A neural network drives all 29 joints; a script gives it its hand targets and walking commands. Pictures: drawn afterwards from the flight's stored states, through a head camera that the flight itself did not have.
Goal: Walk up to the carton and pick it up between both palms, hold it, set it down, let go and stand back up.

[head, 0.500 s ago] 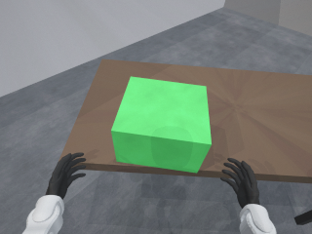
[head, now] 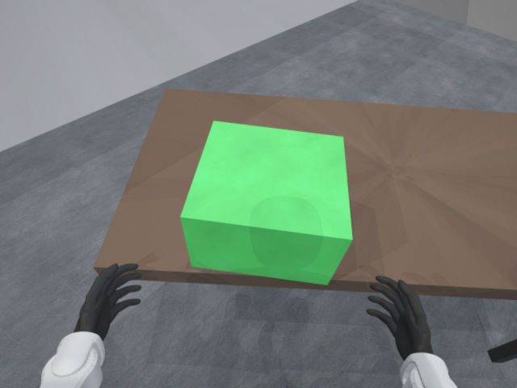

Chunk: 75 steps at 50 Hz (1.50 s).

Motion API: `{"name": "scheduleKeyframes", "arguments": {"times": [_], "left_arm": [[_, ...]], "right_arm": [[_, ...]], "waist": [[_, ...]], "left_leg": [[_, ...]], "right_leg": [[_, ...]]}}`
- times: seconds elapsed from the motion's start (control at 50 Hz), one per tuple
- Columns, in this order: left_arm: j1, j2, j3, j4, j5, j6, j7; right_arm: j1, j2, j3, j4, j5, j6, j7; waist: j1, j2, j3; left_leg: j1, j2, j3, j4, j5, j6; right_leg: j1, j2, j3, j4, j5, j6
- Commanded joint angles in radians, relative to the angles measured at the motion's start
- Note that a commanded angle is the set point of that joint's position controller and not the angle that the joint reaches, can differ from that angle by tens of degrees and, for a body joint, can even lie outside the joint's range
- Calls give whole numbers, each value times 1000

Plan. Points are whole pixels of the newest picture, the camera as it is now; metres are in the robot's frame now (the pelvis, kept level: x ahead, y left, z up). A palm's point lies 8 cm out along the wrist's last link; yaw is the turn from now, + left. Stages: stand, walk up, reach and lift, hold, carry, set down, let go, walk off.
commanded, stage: set down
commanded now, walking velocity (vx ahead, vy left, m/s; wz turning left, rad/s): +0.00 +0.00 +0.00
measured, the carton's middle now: (268, 200) +0.45 +0.00 +0.00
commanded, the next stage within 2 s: let go in 1.28 s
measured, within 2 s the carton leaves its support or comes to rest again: neither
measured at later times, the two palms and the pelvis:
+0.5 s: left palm (96, 336) +0.19 +0.25 -0.02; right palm (406, 349) +0.20 -0.22 -0.02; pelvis +0.02 +0.00 +0.00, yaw +0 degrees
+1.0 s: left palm (96, 343) +0.19 +0.25 -0.05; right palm (405, 373) +0.17 -0.22 -0.06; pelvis +0.02 +0.00 +0.00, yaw +0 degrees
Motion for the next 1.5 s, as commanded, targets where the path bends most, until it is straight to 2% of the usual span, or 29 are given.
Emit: {"name": "scheduleKeyframes", "arguments": {"times": [0.0, 0.06, 0.08, 0.1, 0.12, 0.14, 0.2, 0.22, 0.26, 0.32, 0.34, 0.42, 0.44, 0.58, 0.62, 0.66, 0.74, 0.76, 0.78, 0.82, 0.86, 0.92, 0.96, 1.02, 1.14, 1.22, 1.28, 1.4, 1.48], "left_arm": [[-77, 159, 30, -55, 27, -20, -15], [-47, 167, 28, -42, 48, -8, -13], [-49, 152, 18, -172, 40, -31, -3], [-25, 143, 22, -75, 67, -22, -16], [-31, 145, 28, -197, 46, -50, 1], [9, 126, 11, -134, 62, -44, -2], [-13, 138, 19, -39, 73, -26, -14], [-21, 143, 9, -151, 71, -48, 1], [-14, 125, -4, -43, 61, -48, -11], [-15, 114, -14, -140, 62, -62, 6], [21, 142, -6, 38, 92, -47, -14], [36, 142, 2, -64, 78, -81, -34], [37, 133, 7, 80, 96, -44, -46], [-20, 130, -5, 22, 92, -56, -23], [-31, 126, -30, -60, 94, -62, -3], [-22, 94, -27, 140, 133, -35, -14], [-50, 80, -29, 190, 121, -25, -21], [-87, 81, -39, 79, 121, -45, -8], [-77, 60, -51, 177, 153, -27, -4], [-63, 75, -31, 170, 126, -29, -6], [-60, 47, -32, 139, 148, -37, 0], [-94, 66, -39, 262, 156, -22, -23], [-88, 77, -34, 163, 151, -34, -6], [-112, 14, -63, 256, 173, -22, 7], [-143, 33, -60, 252, 169, -22, 2], [-115, -26, -69, 246, 205, -11, 19], [-56, -8, -67, 317, 204, -3, 6], [-93, -18, -59, 277, 225, -14, 13], [-67, 13, -33, 298, 215, -21, 0]], "right_arm": [[-29, -58, -103, -115, -121, -28, 25], [-17, -68, -100, -53, -120, -31, 31], [4, -71, -96, -97, -99, -54, 34], [4, -65, -94, -27, -126, -53, 35], [-1, -74, -96, -117, -109, -71, 39], [35, -79, -101, -30, -116, -72, 41], [-1, -32, -83, 21, -137, -63, 35], [2, -62, -99, -54, -117, -91, 41], [-5, -50, -83, 28, -133, -86, 41], [-18, -71, -101, -12, -142, -124, 53], [-20, -65, -97, 112, -158, -110, 46], [38, -61, -50, 64, -129, -157, 30], [20, -47, -49, 183, -151, -136, 26], [-34, -47, -76, 115, -182, -169, 42], [-48, -66, -90, 86, -147, -181, 57], [-75, -70, -87, 236, -197, -164, 58], [-73, -64, -85, 284, -218, -155, 51], [-101, -54, -90, 242, -207, -172, 63], [-116, -64, -96, 334, -226, -158, 77], [-116, -59, -84, 259, -220, -187, 67], [-110, -75, -89, 286, -216, -211, 72], [-139, -59, -77, 342, -245, -210, 61], [-112, -55, -82, 309, -228, -225, 64], [-168, -83, -94, 418, -248, -211, 89], [-185, -65, -82, 450, -260, -234, 85], [-165, -82, -103, 537, -258, -250, 99], [-160, -100, -85, 572, -252, -266, 93], [-175, -106, -98, 625, -256, -288, 92], [-183, -103, -81, 588, -256, -308, 80]], "waist": [[8, 44, -40], [6, 91, -56], [7, 108, -109], [11, 85, -62], [45, 94, -108], [-1, 117, -89], [8, 88, -52], [28, 100, -105], [2, 57, -72], [1, 89, -135], [8, 69, -48], [8, 36, -118], [-5, 67, -45], [-11, 37, -80], [4, 104, -121], [-11, 27, -45], [-30, 61, -12], [-6, 86, -105], [-16, 111, -54], [1, 35, -87], [-10, 84, -112], [-24, 22, -86], [-28, 91, -90], [-36, 80, -54], [-43, 19, -115], [-47, 94, -61], [-36, 23, -84], [-33, 79, -93], [-25, 16, -117]], "left_leg": [[340, -35, 51, -168, 60, -10], [416, -34, 47, -165, 124, -25], [422, -40, 38, -158, 178, -33], [421, -38, 42, -170, 174, -37], [415, -36, 47, -157, 228, -31], [401, -31, 34, -154, 234, -43], [399, -43, 52, -155, 156, -30], [422, -42, 55, -152, 221, -29], [402, -33, 42, -151, 176, -30], [441, -27, 28, -148, 234, -36], [409, -36, 58, -141, 220, -32], [445, -50, 74, -114, 356, -35], [446, -56, 73, -113, 318, -48], [388, -35, 65, -137, 194, -21], [401, -15, 40, -149, 231, -31], [352, -32, 55, -144, 159, -22], [377, -36, 65, -146, 128, -21], [379, -25, 57, -147, 109, -28], [373, -19, 49, -149, 119, -32], [344, -27, 59, -141, 118, -9], [388, -13, 52, -130, 212, -32], [382, -35, 61, -119, 169, -19], [396, -30, 69, -117, 198, -21], [390, -21, 39, -134, 118, -31], [379, -30, 66, -111, 151, -23], [389, -11, 38, -117, 152, -37], [402, -27, 52, -105, 215, -32], [409, -29, 51, -82, 233, -27], [424, -31, 56, -60, 302, -24]], "right_leg": [[44, -14, 18, -231, -27, -22], [28, -2, 3, -236, 20, -26], [57, 10, -16, -233, 62, -31], [37, 11, -17, -237, 41, -28], [76, 19, -11, -233, 86, -32], [83, 20, -25, -213, 106, -31], [36, -2, -14, -237, 25, -31], [59, 13, -27, -226, 79, -31], [38, 15, -9, -233, 45, -31], [62, 32, -37, -212, 113, -32], [39, 17, -29, -228, 90, -34], [100, 22, -28, -213, 247, -23], [38, 18, -30, -230, 179, -16], [62, 22, -46, -207, 93, -33], [84, 33, -57, -194, 118, -32], [67, 27, -54, -204, 52, -33], [14, 8, -38, -212, 35, -41], [50, 18, -54, -192, 17, -46], [45, 23, -54, -188, 35, -54], [52, 8, -53, -184, 35, -44], [72, 30, -62, -169, 116, -47], [23, 16, -57, -184, 94, -34], [40, 17, -59, -171, 129, -37], [-6, 17, -58, -174, 29, -60], [23, 22, -63, -163, 86, -40], [11, 23, -69, -158, 75, -54], [12, 28, -73, -151, 145, -38], [19, 21, -65, -140, 163, -43], [27, 20, -74, -127, 311, -19]]}}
